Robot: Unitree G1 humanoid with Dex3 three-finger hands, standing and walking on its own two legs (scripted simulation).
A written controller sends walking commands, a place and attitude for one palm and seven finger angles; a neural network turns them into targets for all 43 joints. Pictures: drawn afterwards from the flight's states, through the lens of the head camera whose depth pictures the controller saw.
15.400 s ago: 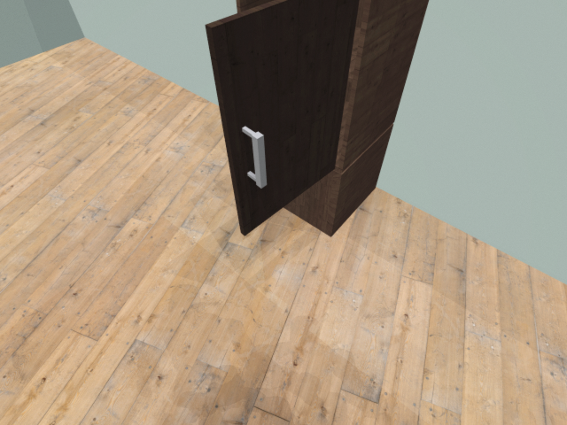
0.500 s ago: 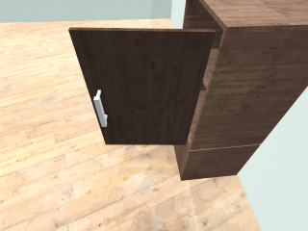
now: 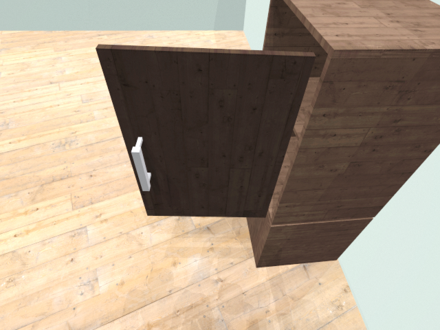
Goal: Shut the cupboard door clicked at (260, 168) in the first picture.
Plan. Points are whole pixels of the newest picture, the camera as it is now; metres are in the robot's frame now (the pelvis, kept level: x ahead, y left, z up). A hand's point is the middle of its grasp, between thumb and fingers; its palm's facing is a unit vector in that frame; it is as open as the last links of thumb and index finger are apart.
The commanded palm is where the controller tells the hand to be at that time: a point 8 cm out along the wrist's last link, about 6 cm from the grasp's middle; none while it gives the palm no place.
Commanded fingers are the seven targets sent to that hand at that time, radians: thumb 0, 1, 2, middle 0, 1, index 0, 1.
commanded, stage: shuffle to correct the standing spot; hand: left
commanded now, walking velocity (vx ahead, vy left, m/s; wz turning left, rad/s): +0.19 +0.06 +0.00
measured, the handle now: (143, 165) +0.51 +0.24 -0.05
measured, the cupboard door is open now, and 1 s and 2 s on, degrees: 84 84 84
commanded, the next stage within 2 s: come to a stop and stand still in 0.16 s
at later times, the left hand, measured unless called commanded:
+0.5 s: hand (132, 322) +0.17 +0.20 -0.17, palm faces +0.10 -0.97 -0.22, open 7.3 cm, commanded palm none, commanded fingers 0.00 0.90 0.90 -0.20 -0.30 -0.20 -0.30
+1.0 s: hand out of the picture +0.07 +0.25 -0.18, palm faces +0.07 -0.98 -0.20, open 7.3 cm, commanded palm none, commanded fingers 0.00 0.90 0.90 -0.20 -0.30 -0.20 -0.30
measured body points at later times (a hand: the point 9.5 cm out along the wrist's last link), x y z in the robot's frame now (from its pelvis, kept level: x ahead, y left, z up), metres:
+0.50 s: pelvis +0.09 +0.02 -0.01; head +0.12 +0.02 +0.44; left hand +0.16 +0.25 -0.16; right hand +0.06 -0.20 -0.17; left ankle +0.01 +0.09 -0.71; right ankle +0.13 -0.11 -0.74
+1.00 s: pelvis +0.05 +0.06 +0.00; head +0.08 +0.08 +0.45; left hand +0.07 +0.30 -0.16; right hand +0.12 -0.18 -0.14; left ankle +0.09 +0.14 -0.74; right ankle +0.00 -0.09 -0.70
